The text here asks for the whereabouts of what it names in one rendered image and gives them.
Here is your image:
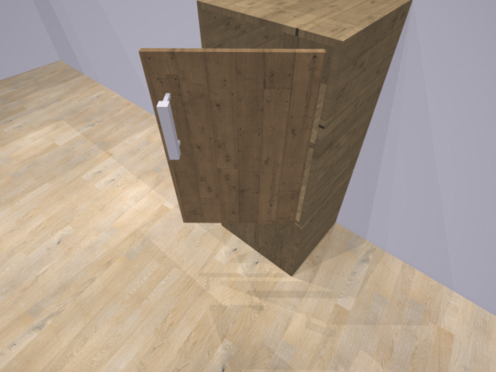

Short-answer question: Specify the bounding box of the handle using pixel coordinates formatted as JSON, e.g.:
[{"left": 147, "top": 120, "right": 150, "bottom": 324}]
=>
[{"left": 157, "top": 93, "right": 181, "bottom": 160}]

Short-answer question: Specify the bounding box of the cupboard door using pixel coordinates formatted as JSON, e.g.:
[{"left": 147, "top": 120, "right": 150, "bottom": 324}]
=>
[{"left": 139, "top": 48, "right": 326, "bottom": 224}]

